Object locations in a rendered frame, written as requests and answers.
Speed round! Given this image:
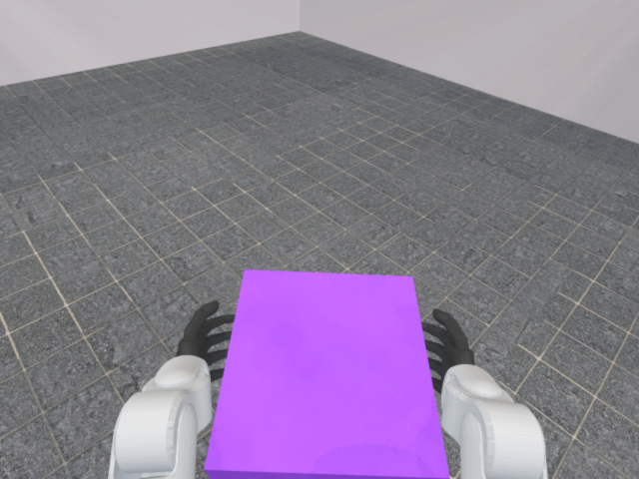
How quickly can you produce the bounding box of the left robot hand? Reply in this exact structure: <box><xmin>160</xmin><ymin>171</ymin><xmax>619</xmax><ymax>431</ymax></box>
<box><xmin>176</xmin><ymin>300</ymin><xmax>235</xmax><ymax>383</ymax></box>

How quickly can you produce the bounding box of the right robot hand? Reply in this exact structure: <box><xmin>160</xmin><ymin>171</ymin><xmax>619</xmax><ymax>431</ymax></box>
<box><xmin>421</xmin><ymin>308</ymin><xmax>475</xmax><ymax>394</ymax></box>

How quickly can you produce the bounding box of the robot right forearm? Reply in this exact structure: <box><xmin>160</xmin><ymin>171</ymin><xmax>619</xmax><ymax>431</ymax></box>
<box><xmin>441</xmin><ymin>364</ymin><xmax>548</xmax><ymax>479</ymax></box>

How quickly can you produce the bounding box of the carton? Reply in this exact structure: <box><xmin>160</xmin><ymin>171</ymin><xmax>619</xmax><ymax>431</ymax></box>
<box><xmin>204</xmin><ymin>269</ymin><xmax>450</xmax><ymax>479</ymax></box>

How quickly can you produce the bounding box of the robot left forearm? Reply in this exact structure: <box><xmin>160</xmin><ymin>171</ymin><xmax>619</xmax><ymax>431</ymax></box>
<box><xmin>108</xmin><ymin>355</ymin><xmax>213</xmax><ymax>479</ymax></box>

